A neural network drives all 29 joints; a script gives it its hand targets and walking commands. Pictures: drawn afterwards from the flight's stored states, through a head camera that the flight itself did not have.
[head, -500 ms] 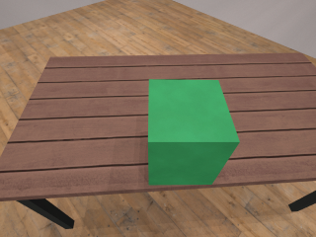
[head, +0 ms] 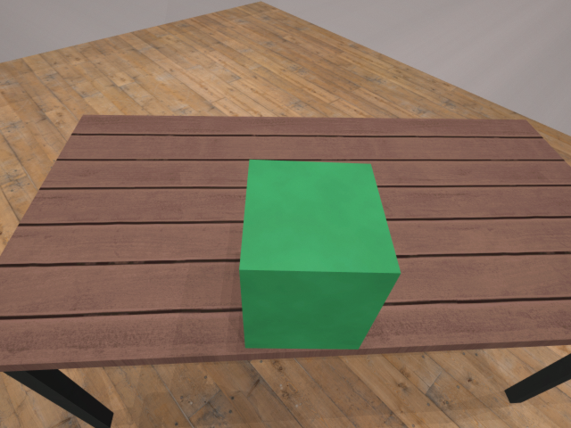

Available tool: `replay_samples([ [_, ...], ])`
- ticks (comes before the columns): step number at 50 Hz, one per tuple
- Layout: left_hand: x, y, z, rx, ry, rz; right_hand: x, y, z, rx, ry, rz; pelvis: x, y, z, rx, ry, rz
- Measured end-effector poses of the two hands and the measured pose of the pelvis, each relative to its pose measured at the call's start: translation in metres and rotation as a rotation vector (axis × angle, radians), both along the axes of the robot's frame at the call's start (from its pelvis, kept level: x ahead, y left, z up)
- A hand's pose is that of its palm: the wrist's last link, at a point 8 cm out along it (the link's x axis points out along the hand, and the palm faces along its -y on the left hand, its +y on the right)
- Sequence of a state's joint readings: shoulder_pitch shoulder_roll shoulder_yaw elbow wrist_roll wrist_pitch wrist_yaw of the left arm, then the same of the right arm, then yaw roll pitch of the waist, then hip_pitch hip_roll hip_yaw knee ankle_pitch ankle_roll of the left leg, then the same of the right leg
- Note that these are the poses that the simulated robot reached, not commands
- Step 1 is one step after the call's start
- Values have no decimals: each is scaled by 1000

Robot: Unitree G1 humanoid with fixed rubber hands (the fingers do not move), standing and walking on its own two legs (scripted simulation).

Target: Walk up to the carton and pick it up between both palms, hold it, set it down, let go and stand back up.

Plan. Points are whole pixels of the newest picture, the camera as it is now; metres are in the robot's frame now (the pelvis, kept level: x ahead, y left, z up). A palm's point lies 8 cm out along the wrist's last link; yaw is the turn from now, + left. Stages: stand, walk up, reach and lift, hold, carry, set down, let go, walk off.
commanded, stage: walk up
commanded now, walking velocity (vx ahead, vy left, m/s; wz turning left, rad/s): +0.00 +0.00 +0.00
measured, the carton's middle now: (306, 258) +0.39 -0.04 -0.01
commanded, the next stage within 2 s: none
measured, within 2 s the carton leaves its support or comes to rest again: neither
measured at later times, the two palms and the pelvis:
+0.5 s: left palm out of the picture +0.00 +0.22 -0.14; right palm out of the picture -0.02 -0.28 -0.15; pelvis -0.04 -0.03 -0.01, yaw -1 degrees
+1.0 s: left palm out of the picture -0.07 +0.10 -0.15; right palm out of the picture -0.08 -0.31 -0.15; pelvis -0.04 -0.10 +0.00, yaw +0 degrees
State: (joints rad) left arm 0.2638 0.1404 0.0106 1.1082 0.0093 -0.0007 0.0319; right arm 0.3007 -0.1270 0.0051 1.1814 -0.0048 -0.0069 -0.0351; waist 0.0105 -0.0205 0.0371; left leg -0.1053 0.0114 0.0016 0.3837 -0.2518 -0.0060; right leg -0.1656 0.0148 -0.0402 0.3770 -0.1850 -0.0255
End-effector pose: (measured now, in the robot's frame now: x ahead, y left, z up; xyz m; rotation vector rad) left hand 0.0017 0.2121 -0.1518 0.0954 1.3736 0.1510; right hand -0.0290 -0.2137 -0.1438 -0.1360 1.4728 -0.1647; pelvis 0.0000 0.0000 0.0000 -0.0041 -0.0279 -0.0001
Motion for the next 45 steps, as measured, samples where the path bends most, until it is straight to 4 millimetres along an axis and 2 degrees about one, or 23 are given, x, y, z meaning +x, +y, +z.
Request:
replay_samples([
  [9, -22, 8, 6, 18, 75, 1, 7, 19, -7, 47, -20, -6, 1, 7, 1, 3, 4, -3],
  [13, -28, 10, 4, 25, 98, 17, 9, 20, -8, 44, -25, -7, -2, 7, -1, 3, 8, -3],
  [18, -30, 22, -3, 78, 116, -2, 16, -9, -7, -28, -83, -17, -21, -2, -8, -5, 9, -14],
  [22, -17, 22, 4, 117, 74, -4, 11, -44, -2, -84, -95, -14, -32, -19, -6, -26, 30, -12],
  [27, -1, -5, 9, 138, -53, -3, 13, -81, -16, -69, -105, -2, -39, -47, -14, 27, 46, -19],
  [30, -8, -34, 16, 139, -79, 5, 15, -95, -27, -29, -121, 7, -41, -62, -14, 0, 15, 3],
  [36, -39, -86, 24, 78, -3, -29, 2, -102, -14, 35, -108, -36, -38, -86, 3, 52, 15, -20],
  [42, -64, -105, 16, 40, 44, -17, -34, -107, -15, 24, 23, -25, -45, -96, -1, 11, 14, -10],
  [45, -71, -110, 6, 14, 69, -10, -45, -106, -16, 8, 59, -25, -44, -96, -5, -17, 15, -1],
])
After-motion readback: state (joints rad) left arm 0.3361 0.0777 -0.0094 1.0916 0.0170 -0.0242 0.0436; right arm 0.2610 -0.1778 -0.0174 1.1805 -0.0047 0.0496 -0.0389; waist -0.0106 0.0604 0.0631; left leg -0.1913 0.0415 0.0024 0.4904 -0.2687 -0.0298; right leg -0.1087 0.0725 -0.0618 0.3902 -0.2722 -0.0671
